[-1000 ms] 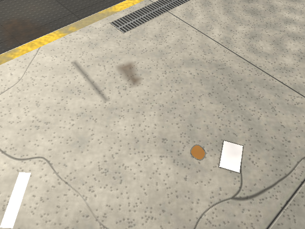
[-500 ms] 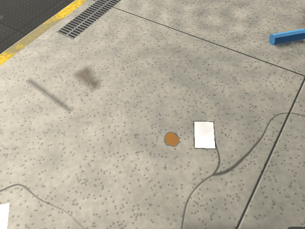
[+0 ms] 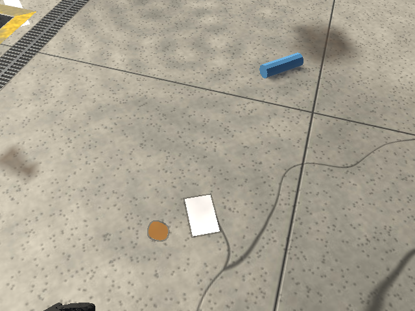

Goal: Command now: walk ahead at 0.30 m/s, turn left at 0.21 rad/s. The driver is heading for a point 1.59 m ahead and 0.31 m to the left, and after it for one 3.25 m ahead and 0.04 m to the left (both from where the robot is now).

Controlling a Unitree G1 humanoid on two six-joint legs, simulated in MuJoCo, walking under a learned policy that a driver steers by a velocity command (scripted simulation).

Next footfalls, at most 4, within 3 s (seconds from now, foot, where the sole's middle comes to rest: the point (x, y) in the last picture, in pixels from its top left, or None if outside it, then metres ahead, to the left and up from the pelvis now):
0.06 right None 0.14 -0.14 -0.78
0.52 left None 0.16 0.12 -0.78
0.88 right None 0.24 -0.11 -0.78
1.50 right None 0.42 -0.14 -0.78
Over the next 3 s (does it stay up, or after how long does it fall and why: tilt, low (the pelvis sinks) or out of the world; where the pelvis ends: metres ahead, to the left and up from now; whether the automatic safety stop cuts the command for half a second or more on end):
stays up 1.08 0.14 -0.02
